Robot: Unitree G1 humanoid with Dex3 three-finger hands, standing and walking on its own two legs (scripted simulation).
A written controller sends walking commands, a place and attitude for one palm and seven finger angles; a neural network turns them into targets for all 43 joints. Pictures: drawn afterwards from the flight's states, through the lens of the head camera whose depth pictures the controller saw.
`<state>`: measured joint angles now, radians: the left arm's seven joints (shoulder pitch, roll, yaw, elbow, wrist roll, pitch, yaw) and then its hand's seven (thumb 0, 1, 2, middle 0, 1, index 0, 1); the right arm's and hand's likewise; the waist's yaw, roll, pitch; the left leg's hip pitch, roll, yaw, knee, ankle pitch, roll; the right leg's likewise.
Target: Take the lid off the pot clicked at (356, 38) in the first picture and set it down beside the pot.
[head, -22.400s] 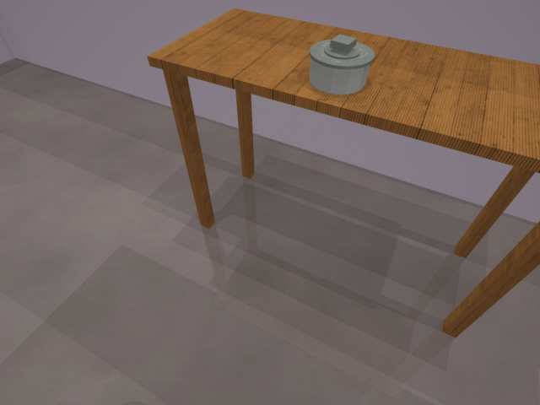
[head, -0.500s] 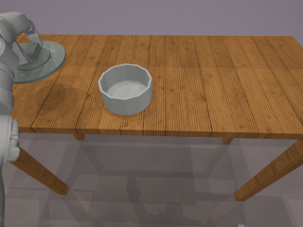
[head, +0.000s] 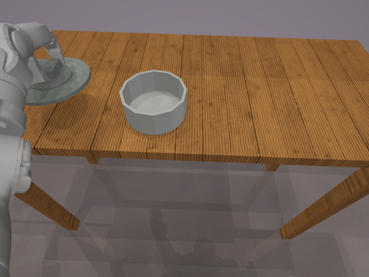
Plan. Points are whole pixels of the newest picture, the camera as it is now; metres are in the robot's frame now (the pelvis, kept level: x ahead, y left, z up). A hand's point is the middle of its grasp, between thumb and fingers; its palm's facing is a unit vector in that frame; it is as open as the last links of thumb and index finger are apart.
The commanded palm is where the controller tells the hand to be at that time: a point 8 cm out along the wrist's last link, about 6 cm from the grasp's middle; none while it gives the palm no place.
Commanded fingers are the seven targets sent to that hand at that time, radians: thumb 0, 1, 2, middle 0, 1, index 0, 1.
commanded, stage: lower the lid onto the table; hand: left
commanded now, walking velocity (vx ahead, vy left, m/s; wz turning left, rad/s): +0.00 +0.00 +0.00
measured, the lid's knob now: (46, 68) +0.51 +0.27 +0.18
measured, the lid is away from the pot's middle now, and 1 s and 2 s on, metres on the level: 0.22 0.21 0.23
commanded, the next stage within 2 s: open the fingers wide in 1.24 s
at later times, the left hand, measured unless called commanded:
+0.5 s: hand (32, 90) +0.46 +0.29 +0.16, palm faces -0.40 -0.13 -0.91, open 8.4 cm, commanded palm +0.46 +0.29 +0.23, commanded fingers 0.00 0.61 1.08 -0.75 -1.00 -0.70 -0.98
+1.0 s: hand (55, 94) +0.48 +0.26 +0.14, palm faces -0.46 -0.11 -0.88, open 8.4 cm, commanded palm +0.49 +0.28 +0.19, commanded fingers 0.00 0.61 1.08 -0.75 -1.00 -0.70 -0.98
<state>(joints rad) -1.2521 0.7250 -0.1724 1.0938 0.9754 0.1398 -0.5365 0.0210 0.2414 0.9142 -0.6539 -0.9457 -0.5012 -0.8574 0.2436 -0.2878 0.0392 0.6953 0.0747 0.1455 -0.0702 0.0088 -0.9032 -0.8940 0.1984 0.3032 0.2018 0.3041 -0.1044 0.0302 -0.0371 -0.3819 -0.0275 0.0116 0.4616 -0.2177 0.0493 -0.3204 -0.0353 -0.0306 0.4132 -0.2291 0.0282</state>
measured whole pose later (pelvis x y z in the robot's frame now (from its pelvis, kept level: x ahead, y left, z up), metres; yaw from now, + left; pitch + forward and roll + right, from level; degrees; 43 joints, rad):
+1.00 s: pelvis +0.00 +0.01 +0.00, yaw -1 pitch +10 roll -1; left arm -1.18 0.73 -0.14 1.18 0.98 0.02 -0.48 0.02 0.25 0.92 -0.65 -0.95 -0.49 -0.86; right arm 0.29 -0.29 0.02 0.71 0.08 0.19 -0.08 0.01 -0.90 -0.89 0.20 0.30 0.20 0.30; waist -0.14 0.03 -0.04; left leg -0.46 -0.02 0.03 0.52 -0.24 0.06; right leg -0.40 -0.03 -0.01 0.46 -0.24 0.03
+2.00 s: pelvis +0.00 +0.01 -0.01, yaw -2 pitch +12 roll -2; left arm -1.07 0.78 -0.09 1.07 0.97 -0.11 -0.42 0.01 0.17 0.86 -0.54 -0.87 -0.50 -0.85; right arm 0.29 -0.27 0.01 0.67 0.08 0.29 -0.08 0.01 -0.90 -0.89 0.20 0.30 0.20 0.30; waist -0.13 0.02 -0.07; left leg -0.55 0.00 0.03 0.62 -0.29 0.06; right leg -0.47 -0.01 0.00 0.53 -0.27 0.03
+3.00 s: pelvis +0.00 +0.02 -0.01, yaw -1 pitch +12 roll -2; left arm -1.19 0.80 -0.13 1.10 0.98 -0.06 -0.46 0.00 -0.09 0.83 -0.45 -0.70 -0.45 -0.70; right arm 0.29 -0.27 0.01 0.67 0.09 0.26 -0.08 0.01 -0.90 -0.89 0.20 0.30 0.20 0.30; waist -0.13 0.02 -0.07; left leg -0.53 -0.02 0.03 0.60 -0.29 0.07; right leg -0.45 -0.02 -0.01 0.50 -0.26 0.04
